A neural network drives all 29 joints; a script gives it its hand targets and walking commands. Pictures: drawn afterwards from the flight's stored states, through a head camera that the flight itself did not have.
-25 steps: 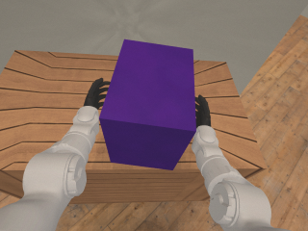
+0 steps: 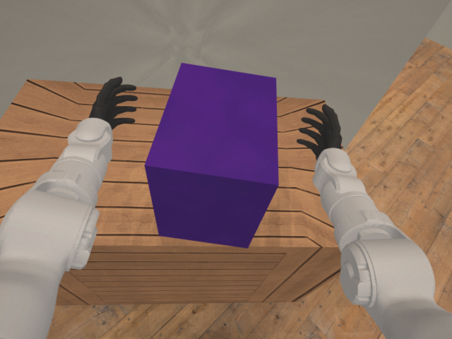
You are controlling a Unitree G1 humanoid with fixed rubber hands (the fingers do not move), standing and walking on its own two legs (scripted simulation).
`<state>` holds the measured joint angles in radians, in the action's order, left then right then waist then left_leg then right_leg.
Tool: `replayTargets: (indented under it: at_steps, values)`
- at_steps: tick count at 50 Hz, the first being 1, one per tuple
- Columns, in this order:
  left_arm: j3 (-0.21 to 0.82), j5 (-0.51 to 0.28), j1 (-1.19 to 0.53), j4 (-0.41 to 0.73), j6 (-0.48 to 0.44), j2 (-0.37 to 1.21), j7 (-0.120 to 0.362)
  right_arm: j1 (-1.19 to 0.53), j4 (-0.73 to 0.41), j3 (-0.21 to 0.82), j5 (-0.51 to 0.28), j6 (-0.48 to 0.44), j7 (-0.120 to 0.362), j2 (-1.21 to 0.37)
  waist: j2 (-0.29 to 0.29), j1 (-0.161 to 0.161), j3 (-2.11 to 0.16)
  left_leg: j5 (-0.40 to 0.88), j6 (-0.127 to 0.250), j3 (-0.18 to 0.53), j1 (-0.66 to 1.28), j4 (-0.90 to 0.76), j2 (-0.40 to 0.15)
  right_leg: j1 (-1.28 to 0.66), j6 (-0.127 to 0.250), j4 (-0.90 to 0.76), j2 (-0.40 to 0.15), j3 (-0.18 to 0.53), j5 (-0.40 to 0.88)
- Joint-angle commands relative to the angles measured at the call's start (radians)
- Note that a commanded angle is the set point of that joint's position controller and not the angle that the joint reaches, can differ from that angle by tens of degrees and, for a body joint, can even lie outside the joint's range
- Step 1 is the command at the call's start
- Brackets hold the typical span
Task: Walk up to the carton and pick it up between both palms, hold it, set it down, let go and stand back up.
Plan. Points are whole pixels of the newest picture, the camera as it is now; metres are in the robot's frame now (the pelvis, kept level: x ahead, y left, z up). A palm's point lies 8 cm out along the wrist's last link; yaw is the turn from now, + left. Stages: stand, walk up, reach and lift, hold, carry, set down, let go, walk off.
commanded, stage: set down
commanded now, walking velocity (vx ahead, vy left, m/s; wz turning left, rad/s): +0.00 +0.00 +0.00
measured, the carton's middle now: (215, 159) +0.49 +0.01 +0.00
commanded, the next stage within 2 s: none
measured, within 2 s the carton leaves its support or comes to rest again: neither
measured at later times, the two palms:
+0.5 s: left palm (101, 79) +0.49 +0.20 +0.19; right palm (335, 115) +0.45 -0.17 +0.18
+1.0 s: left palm (110, 124) +0.45 +0.19 +0.13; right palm (326, 159) +0.41 -0.17 +0.12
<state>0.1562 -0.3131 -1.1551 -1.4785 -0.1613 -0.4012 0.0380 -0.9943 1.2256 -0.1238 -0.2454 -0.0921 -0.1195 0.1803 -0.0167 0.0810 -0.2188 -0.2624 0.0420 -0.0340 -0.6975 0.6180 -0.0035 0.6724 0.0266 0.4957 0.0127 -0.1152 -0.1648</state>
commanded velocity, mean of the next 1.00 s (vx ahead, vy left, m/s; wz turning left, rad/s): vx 0.00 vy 0.00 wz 0.00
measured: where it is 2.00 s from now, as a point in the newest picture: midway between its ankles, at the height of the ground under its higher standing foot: outside the picture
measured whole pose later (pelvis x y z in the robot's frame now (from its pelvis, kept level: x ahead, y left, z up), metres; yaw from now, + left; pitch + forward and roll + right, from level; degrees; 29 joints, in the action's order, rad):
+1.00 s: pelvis +0.02 -0.01 +0.02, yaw +0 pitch +5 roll -1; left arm -0.08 -0.19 -0.82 -0.93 0.19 -0.35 0.07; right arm -0.69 0.73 0.01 -0.28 0.16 -0.29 0.08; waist -0.01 0.07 -0.05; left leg -0.23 0.03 -0.04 -0.28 0.42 0.00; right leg 0.27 0.03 0.33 0.03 -0.10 -0.14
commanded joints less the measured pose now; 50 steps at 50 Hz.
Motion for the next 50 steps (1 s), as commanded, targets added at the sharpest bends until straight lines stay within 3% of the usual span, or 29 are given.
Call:
replayTargets:
  at_steps: [1,5,9,13,19,26,29,33,40,41,50]
  values:
    - [-0.027,-0.007,-0.613,0.166,-0.018,-0.147,0.009,-0.528,-0.211,0.002,0.011,0.013,-0.013,0.130,0.138,0.004,-0.641,0.420,-0.090,0.046,0.371,-0.057,-0.014,-0.320,-0.004,-0.012,-0.019,0.057,0.228]
    - [-0.060,0.000,-0.610,0.166,0.019,-0.182,0.009,-0.558,-0.276,-0.002,0.025,0.053,-0.054,0.115,0.106,0.003,-0.671,0.364,-0.068,0.030,0.286,-0.103,0.006,-0.473,-0.021,0.001,-0.029,0.073,0.320]
    - [-0.081,0.000,-0.617,0.195,0.072,-0.200,0.006,-0.578,-0.337,0.005,0.013,0.099,-0.095,0.108,0.105,0.008,-0.688,0.386,-0.061,0.024,0.310,-0.123,0.021,-0.544,-0.029,-0.006,-0.019,0.074,0.372]
    - [-0.076,-0.015,-0.637,0.211,0.139,-0.201,0.003,-0.617,-0.350,-0.001,0.009,0.158,-0.123,0.116,0.117,0.017,-0.624,0.396,-0.069,0.034,0.376,-0.139,0.009,-0.522,-0.019,-0.039,-0.008,0.056,0.311]
    - [-0.076,-0.025,-0.643,0.272,0.193,-0.194,0.001,-0.620,-0.371,0.003,-0.015,0.224,-0.132,0.100,0.147,0.038,-0.594,0.448,-0.083,0.042,0.470,-0.139,0.003,-0.503,-0.011,-0.076,-0.001,0.049,0.332]
    - [-0.104,0.005,-0.561,0.313,0.248,-0.182,0.016,-0.543,-0.334,0.050,-0.059,0.277,-0.130,0.087,0.151,0.026,-0.478,0.493,-0.080,0.050,0.535,-0.169,0.000,-0.532,-0.006,-0.120,0.001,0.051,0.347]
    - [-0.126,0.033,-0.507,0.368,0.266,-0.170,0.025,-0.488,-0.349,0.060,-0.069,0.285,-0.128,0.085,0.162,0.025,-0.452,0.511,-0.086,0.046,0.548,-0.175,0.005,-0.567,-0.007,-0.126,0.001,0.052,0.368]
    - [-0.166,0.062,-0.435,0.451,0.277,-0.170,0.030,-0.442,-0.419,0.070,-0.058,0.270,-0.137,0.079,0.132,0.008,-0.436,0.545,-0.085,0.041,0.552,-0.182,0.012,-0.629,-0.015,-0.131,0.005,0.060,0.416]
    - [-0.230,0.102,-0.291,0.598,0.289,-0.159,0.030,-0.320,-0.598,0.090,-0.042,0.229,-0.163,0.044,0.088,0.005,-0.447,0.560,-0.077,0.030,0.530,-0.188,0.029,-0.751,-0.032,-0.111,0.008,0.078,0.524]
    - [-0.255,0.109,-0.265,0.642,0.289,-0.162,0.028,-0.314,-0.655,0.101,-0.043,0.220,-0.166,0.039,0.086,-0.009,-0.461,0.562,-0.077,0.025,0.535,-0.184,0.028,-0.769,-0.034,-0.109,0.005,0.088,0.537]
    - [-0.287,0.119,-0.112,0.824,0.310,-0.132,0.029,-0.130,-0.759,0.108,-0.021,0.198,-0.174,0.004,0.098,-0.027,-0.400,0.556,-0.080,0.020,0.578,-0.183,0.017,-0.757,-0.031,-0.115,0.010,0.095,0.465]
